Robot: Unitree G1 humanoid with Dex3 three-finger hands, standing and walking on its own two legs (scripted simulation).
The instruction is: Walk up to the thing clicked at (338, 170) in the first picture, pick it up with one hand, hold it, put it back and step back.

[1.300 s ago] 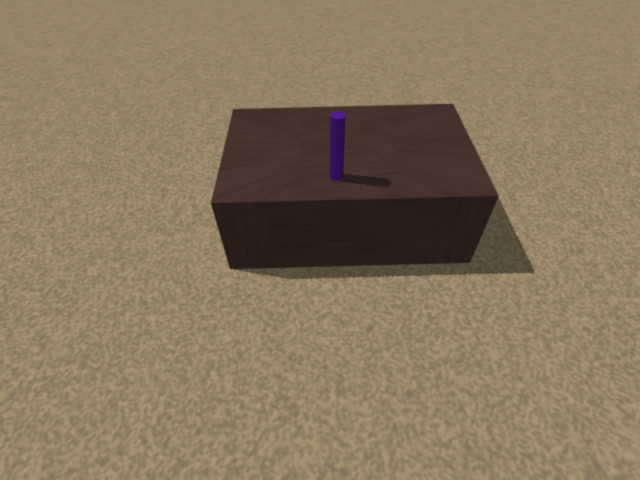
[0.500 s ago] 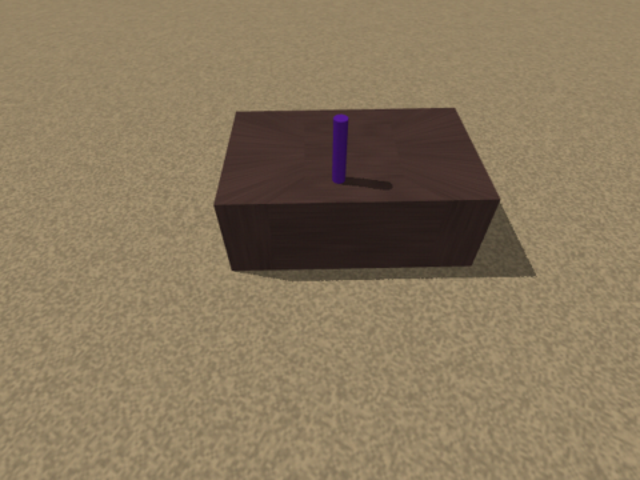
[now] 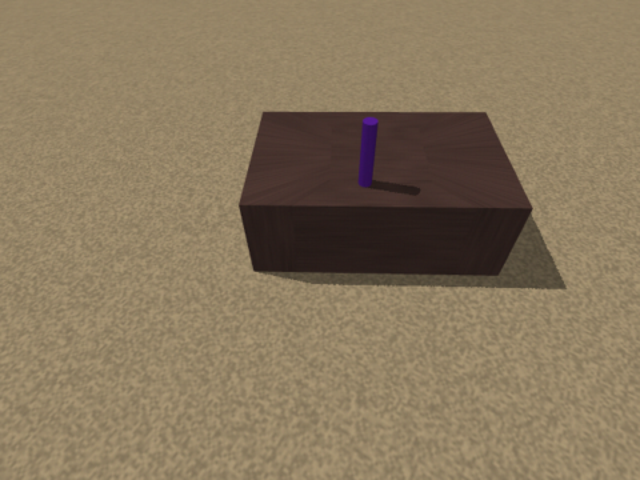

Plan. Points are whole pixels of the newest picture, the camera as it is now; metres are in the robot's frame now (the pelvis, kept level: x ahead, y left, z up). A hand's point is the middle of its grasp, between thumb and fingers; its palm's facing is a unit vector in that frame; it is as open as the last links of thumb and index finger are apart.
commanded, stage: walk up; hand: right
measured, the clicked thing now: (367, 154) +1.16 -0.12 -0.30
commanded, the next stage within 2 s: none
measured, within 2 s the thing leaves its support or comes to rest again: neither
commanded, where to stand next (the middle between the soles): +0.74 +0.11 m, yaw -2 degrees
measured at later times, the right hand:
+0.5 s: hand (480, 478) +0.19 -0.19 -0.15, palm faces +0.02 +0.95 -0.32, open 7.4 cm
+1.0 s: hand (428, 291) +0.49 -0.17 -0.14, palm faces -0.06 +0.91 -0.41, open 7.4 cm
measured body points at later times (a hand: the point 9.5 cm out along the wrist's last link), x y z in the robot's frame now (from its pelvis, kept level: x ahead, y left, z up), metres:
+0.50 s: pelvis +0.17 +0.08 -0.01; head +0.19 +0.07 +0.44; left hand +0.25 +0.40 -0.11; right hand +0.19 -0.24 -0.13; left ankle +0.12 +0.18 -0.74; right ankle +0.29 -0.06 -0.72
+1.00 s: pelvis +0.39 +0.11 -0.03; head +0.41 +0.13 +0.42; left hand +0.41 +0.44 -0.14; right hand +0.50 -0.22 -0.11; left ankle +0.48 +0.24 -0.74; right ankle +0.32 -0.05 -0.73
